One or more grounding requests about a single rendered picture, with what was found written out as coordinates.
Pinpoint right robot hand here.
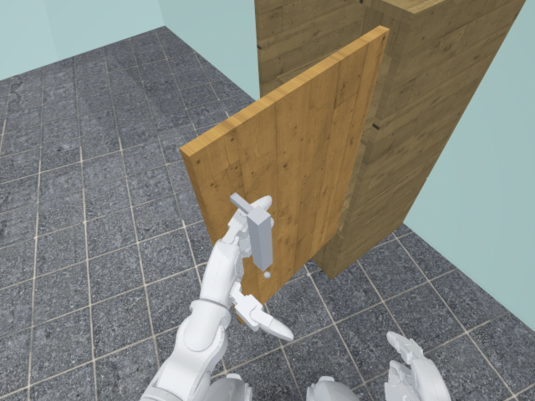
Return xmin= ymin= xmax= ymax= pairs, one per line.
xmin=385 ymin=332 xmax=451 ymax=401

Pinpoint robot left forearm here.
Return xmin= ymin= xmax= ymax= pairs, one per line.
xmin=140 ymin=299 xmax=232 ymax=401

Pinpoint robot thigh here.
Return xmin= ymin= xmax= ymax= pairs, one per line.
xmin=306 ymin=380 xmax=360 ymax=401
xmin=203 ymin=378 xmax=252 ymax=401

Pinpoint handle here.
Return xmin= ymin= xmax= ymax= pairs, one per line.
xmin=230 ymin=192 xmax=273 ymax=272

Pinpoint cupboard door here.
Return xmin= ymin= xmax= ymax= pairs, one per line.
xmin=179 ymin=25 xmax=390 ymax=325

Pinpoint robot left thigh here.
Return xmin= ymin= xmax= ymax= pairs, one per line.
xmin=203 ymin=378 xmax=252 ymax=401

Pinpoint left robot hand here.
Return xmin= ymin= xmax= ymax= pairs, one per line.
xmin=200 ymin=195 xmax=293 ymax=342

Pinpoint robot right thigh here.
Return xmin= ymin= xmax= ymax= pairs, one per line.
xmin=306 ymin=380 xmax=360 ymax=401

